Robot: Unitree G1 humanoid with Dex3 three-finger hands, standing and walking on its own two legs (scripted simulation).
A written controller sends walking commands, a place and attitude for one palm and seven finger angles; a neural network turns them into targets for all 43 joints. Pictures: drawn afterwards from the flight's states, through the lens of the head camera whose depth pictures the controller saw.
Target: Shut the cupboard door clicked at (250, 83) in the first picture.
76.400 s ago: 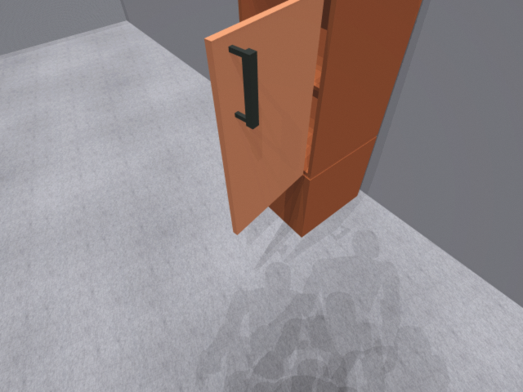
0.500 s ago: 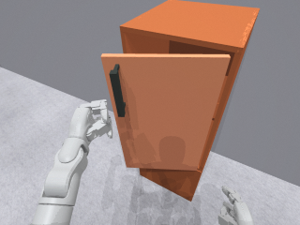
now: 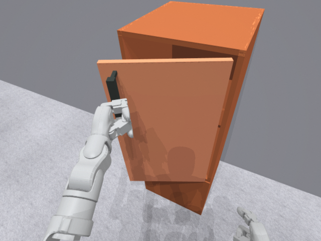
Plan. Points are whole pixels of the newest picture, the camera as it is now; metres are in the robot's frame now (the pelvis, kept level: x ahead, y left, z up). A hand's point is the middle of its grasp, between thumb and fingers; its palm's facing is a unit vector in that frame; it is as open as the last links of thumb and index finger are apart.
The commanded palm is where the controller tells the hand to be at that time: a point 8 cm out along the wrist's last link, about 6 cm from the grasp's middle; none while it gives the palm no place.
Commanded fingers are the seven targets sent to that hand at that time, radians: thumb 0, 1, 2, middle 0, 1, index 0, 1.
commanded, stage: bring the fist close to the handle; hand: left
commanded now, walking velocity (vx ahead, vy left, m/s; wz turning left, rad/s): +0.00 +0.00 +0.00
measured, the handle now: (118, 99) +0.44 +0.16 +0.15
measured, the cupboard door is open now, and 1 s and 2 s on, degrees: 25 14 0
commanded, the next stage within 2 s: push the door shut along its arc in 0.16 s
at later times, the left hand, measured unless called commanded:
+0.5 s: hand (129, 116) +0.37 +0.11 +0.15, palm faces +0.01 -1.00 -0.03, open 3.1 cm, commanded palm +0.36 +0.16 +0.16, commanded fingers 0.00 0.90 0.90 -1.30 -1.50 -1.30 -1.50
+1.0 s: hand (130, 101) +0.43 +0.12 +0.16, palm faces -0.12 -0.99 -0.03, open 3.2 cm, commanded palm +0.42 +0.15 +0.16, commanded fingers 0.00 0.90 0.90 -1.30 -1.50 -1.30 -1.50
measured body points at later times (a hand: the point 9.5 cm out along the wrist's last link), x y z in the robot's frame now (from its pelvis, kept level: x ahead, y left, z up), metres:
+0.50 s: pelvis -0.01 -0.01 +0.00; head -0.03 -0.03 +0.45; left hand +0.36 +0.16 +0.16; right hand +0.16 -0.24 -0.09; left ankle -0.01 +0.11 -0.73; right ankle +0.01 -0.09 -0.73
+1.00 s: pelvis -0.01 +0.01 +0.00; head +0.00 +0.00 +0.45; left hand +0.43 +0.17 +0.16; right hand +0.09 -0.24 -0.12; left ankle -0.01 +0.12 -0.73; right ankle +0.01 -0.09 -0.73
